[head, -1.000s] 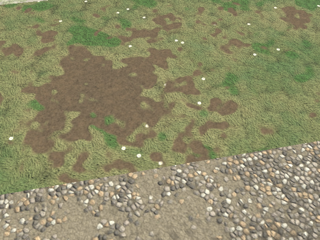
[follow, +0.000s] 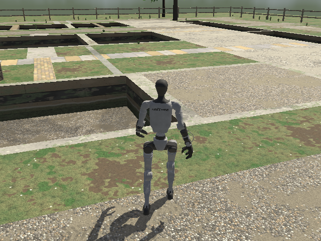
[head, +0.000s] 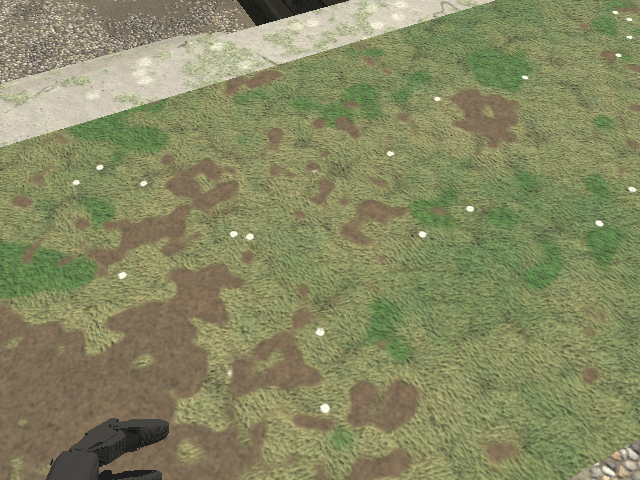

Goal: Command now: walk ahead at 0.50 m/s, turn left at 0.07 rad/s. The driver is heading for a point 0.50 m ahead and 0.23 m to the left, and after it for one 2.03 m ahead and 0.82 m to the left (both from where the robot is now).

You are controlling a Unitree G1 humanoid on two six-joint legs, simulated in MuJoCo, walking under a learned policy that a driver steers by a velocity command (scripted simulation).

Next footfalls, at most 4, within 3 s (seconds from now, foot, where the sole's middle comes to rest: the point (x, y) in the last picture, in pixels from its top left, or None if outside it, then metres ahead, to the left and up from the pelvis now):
0.54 left None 0.41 0.17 -0.76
1.02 right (274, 356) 0.74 0.09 -0.76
1.54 left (113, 349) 0.79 0.45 -0.76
2.06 right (132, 223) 1.17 0.45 -0.76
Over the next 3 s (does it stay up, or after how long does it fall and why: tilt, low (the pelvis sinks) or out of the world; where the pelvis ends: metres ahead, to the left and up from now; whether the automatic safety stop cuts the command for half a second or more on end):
stays up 1.34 0.78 0.02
